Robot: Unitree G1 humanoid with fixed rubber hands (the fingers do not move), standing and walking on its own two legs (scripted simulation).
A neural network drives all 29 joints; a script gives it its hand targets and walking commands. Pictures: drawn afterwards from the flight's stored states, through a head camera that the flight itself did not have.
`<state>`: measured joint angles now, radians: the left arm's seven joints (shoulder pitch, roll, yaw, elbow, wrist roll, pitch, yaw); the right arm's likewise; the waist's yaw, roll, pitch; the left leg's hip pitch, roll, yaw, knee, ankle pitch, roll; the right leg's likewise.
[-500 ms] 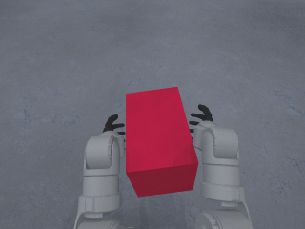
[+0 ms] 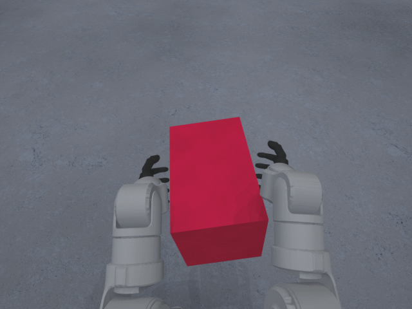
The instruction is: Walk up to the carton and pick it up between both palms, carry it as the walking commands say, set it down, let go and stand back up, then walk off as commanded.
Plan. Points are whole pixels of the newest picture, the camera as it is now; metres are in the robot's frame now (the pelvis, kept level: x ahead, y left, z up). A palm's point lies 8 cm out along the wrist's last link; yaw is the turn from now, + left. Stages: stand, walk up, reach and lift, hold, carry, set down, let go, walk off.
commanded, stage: carry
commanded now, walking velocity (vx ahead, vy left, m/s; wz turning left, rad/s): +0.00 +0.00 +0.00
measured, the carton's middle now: (214, 189) +0.36 +0.00 +0.00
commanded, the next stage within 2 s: hold in 0.78 s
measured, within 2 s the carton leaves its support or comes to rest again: neither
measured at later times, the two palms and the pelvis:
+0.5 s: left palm (148, 191) +0.30 +0.12 +0.09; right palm (277, 177) +0.32 -0.11 +0.10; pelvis +0.00 +0.00 +0.00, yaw +0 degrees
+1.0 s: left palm (155, 207) +0.30 +0.12 +0.04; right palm (281, 197) +0.32 -0.13 +0.05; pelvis +0.00 +0.00 +0.00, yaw +1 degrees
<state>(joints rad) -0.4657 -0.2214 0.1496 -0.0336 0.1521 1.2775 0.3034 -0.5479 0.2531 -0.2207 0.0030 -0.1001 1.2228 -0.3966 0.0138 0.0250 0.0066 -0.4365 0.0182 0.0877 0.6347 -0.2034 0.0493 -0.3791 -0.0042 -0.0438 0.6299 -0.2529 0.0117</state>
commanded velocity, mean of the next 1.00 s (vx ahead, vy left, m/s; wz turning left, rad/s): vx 0.00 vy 0.00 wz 0.00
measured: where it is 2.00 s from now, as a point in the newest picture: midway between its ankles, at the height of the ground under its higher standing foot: outside the picture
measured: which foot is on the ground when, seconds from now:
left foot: down 0.00-1.00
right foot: down 0.00-1.00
